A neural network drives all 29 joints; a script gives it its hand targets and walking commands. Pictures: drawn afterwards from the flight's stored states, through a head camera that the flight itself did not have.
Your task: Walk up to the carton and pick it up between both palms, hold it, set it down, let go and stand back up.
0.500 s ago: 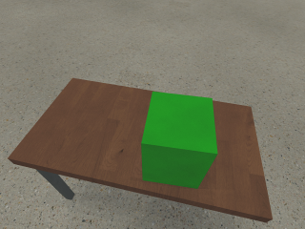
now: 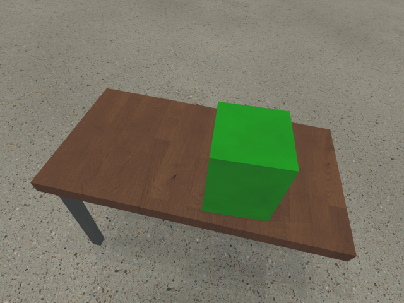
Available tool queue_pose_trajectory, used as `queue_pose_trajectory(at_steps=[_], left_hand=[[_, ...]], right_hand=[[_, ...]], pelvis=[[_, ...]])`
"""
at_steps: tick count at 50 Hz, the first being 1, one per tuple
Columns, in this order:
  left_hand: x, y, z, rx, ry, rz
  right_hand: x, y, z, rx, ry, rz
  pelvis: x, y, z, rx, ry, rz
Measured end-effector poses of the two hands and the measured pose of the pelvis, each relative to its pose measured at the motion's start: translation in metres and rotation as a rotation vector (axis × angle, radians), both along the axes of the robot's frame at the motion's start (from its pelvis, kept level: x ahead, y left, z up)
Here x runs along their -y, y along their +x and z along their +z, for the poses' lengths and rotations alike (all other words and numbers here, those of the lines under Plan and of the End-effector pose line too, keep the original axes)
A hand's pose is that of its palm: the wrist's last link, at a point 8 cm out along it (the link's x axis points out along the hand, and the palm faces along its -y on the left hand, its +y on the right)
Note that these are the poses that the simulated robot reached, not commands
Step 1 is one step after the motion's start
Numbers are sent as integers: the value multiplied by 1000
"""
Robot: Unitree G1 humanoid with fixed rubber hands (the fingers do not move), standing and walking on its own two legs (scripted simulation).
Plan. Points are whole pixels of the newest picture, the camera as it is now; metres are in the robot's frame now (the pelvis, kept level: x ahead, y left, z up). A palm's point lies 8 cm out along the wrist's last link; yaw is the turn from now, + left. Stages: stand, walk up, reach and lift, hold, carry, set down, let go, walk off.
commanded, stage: walk up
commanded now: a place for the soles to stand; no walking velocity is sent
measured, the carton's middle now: (243, 163) +0.52 -0.11 -0.08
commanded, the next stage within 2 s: none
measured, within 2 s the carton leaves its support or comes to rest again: neither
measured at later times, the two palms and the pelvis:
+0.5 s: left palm out of the picture +0.00 +0.23 -0.14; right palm out of the picture +0.01 -0.25 -0.14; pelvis +0.01 -0.01 +0.00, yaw -5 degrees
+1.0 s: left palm out of the picture +0.06 +0.22 -0.14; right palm out of the picture +0.01 -0.27 -0.14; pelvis +0.02 -0.02 +0.00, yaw -7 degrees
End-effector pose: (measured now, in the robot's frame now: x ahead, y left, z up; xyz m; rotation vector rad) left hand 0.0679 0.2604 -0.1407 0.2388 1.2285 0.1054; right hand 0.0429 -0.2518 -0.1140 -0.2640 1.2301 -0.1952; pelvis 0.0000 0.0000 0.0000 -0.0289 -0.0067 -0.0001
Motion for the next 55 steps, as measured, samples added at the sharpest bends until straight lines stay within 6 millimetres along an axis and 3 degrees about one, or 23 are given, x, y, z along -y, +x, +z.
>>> queue_pose_trajectory(at_steps=[6,13,16,21,31,36,42,55], left_hand=[[13,-59,-5,-126,-8,6],[35,-106,6,-186,2,50],[37,-113,9,-232,6,47],[33,-95,7,-227,-6,14],[32,-15,-1,-89,-3,-66],[37,8,1,-46,1,-91],[39,11,3,-51,10,-98],[39,-17,2,-116,14,-92]], right_hand=[[0,-12,-6,29,31,-15],[19,-35,-19,-38,56,-26],[18,-38,-23,-45,65,-27],[7,-39,-25,-67,72,-31],[3,-22,-24,-46,66,-76],[6,-17,-26,-36,69,-85],[9,-19,-29,-41,75,-92],[16,-38,-29,-74,67,-112]], pelvis=[[8,-5,-1,3,24,-45],[17,-3,0,19,29,-62],[15,1,-1,9,26,-62],[10,6,-2,10,32,-70],[9,24,-4,10,46,-95],[11,28,-5,12,45,-105],[14,27,-5,16,45,-114],[17,20,-4,27,44,-136]])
